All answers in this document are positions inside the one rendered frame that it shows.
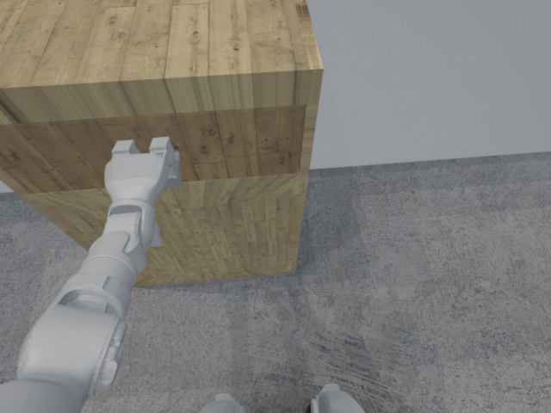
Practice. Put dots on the robot left upper arm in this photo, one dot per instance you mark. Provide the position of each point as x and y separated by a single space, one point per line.
75 353

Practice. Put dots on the drawer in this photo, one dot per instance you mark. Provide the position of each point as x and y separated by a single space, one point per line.
66 155

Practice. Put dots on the handle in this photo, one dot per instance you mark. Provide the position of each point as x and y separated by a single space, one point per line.
175 176

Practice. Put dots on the right robot thigh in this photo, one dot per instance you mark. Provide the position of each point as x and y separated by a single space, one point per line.
335 402

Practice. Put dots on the cabinet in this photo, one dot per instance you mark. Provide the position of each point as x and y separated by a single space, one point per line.
89 59

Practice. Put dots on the left robot hand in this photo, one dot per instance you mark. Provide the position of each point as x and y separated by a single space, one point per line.
140 176

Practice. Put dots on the left robot shin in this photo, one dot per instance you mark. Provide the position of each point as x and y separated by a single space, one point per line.
223 397

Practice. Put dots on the left robot forearm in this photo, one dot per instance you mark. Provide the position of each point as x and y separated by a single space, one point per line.
108 274

